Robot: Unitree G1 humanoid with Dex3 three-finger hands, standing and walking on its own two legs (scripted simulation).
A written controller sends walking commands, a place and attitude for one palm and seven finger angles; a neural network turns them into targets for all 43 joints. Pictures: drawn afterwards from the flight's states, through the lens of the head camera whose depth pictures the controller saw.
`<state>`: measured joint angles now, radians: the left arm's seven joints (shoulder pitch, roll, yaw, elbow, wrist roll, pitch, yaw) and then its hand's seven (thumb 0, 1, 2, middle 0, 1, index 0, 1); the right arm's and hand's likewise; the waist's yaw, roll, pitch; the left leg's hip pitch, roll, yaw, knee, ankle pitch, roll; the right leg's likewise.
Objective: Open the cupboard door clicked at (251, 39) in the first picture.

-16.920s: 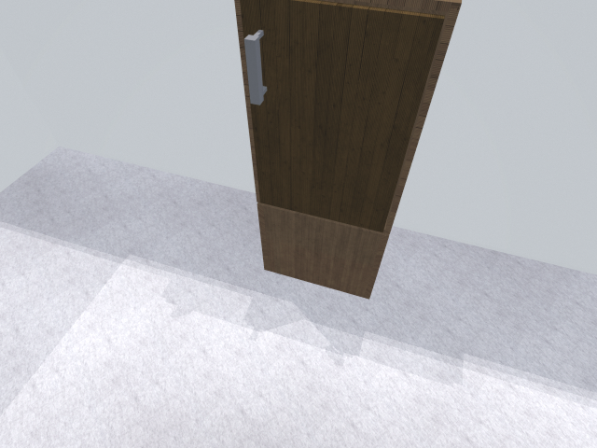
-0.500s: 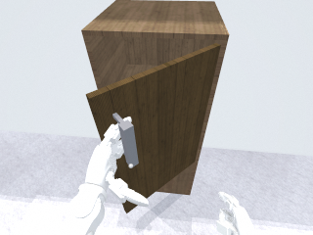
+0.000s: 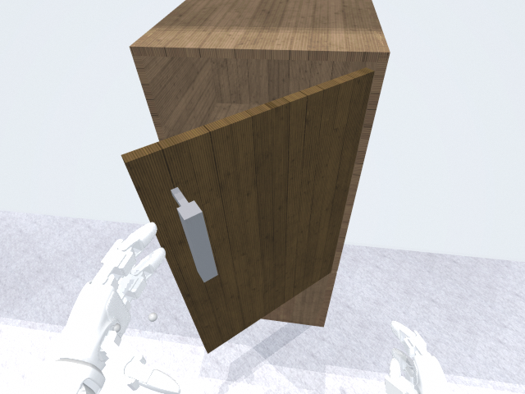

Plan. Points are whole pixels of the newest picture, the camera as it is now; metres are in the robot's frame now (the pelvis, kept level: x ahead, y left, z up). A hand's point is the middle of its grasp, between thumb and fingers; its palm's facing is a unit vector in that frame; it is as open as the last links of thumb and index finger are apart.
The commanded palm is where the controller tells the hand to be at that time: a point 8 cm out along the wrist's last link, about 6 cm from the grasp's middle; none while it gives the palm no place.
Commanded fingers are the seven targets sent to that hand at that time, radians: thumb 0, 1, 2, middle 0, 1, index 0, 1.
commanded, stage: slide the hand sideways off the handle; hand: left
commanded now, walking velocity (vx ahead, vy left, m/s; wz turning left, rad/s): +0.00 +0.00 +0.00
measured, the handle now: (193, 235) +0.30 +0.13 +0.13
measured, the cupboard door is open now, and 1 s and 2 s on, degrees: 42 42 42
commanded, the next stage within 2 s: draw the hand back to the body in 0.18 s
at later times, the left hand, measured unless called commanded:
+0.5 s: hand (114, 319) +0.17 +0.19 +0.13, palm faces -0.03 -1.00 -0.09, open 16.3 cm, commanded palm +0.13 +0.24 +0.14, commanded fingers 0.00 -0.50 0.30 -0.15 -0.30 -0.15 -0.30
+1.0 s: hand (62, 300) +0.18 +0.25 +0.15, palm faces +0.31 -0.90 -0.31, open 14.7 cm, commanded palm +0.14 +0.29 +0.16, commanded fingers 0.00 0.09 0.56 -0.17 -0.30 -0.17 -0.30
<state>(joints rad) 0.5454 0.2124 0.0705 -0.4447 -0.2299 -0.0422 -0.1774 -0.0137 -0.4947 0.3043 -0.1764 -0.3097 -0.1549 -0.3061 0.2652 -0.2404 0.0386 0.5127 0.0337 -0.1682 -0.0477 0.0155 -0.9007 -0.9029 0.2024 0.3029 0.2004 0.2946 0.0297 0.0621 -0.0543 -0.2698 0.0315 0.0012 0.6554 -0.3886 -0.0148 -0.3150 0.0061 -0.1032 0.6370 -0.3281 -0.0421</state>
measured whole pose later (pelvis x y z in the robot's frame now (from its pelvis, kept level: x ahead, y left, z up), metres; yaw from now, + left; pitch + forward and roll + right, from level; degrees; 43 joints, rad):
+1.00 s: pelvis +0.00 +0.03 +0.01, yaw +0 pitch -3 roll -1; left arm 0.53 0.29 0.18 -0.50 -0.07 -0.04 0.09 -0.01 -0.22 0.42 -0.16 -0.30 -0.16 -0.30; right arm 0.23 -0.22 0.06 0.58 0.00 -0.20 -0.07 0.02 -0.90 -0.90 0.20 0.30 0.20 0.30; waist 0.06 0.05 0.00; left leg -0.16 -0.01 0.02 0.54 -0.33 0.03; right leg -0.20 -0.02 -0.08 0.50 -0.25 0.00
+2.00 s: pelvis +0.00 +0.01 +0.02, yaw -1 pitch -5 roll -1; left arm 0.44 0.32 0.32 -0.36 -0.06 -0.10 0.13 0.01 0.89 0.90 -0.21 -0.30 -0.21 -0.30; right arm 0.20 -0.22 0.01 0.65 0.00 -0.13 -0.06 0.01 -0.90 -0.90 0.20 0.30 0.20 0.29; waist 0.07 0.08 0.03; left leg -0.05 0.02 0.03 0.41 -0.27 0.00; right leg -0.10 0.01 -0.07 0.39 -0.20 -0.03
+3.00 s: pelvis -0.14 +0.03 +0.01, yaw -2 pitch +3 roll -2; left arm 0.52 0.40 0.45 -0.54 -0.04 -0.23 0.18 0.01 0.89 0.90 -0.20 -0.30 -0.21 -0.30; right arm 0.21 -0.16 0.01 0.63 -0.02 -0.14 -0.04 0.01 -0.90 -0.90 0.21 0.30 0.20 0.30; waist 0.01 0.00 -0.01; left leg -0.46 0.02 0.04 0.46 -0.06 0.04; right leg -0.20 0.04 0.00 0.62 -0.43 0.01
